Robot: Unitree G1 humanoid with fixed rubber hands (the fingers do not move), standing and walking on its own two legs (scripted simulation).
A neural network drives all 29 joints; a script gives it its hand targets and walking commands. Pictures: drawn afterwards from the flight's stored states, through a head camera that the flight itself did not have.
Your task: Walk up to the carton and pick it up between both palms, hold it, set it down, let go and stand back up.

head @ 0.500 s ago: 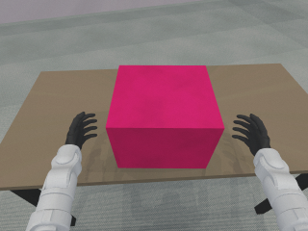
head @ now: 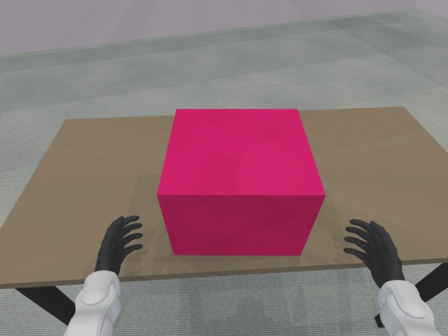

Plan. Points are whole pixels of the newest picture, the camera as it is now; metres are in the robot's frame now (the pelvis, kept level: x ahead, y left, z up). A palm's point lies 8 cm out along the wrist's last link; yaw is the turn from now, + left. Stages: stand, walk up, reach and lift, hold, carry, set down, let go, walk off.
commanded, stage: set down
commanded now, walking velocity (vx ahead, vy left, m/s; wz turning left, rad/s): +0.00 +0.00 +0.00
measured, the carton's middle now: (236, 180) +0.45 +0.02 +0.02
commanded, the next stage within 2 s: let go in 1.22 s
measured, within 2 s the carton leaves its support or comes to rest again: neither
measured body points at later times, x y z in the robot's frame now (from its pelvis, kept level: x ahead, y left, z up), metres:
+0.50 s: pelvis +0.01 +0.00 +0.00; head +0.01 +0.01 +0.45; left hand +0.24 +0.24 -0.02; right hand +0.24 -0.23 -0.02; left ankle +0.00 +0.13 -0.75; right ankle -0.01 -0.11 -0.75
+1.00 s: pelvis +0.01 +0.01 +0.00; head +0.00 -0.01 +0.45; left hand +0.22 +0.24 -0.02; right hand +0.20 -0.22 -0.07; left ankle +0.00 +0.13 -0.75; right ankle -0.01 -0.11 -0.75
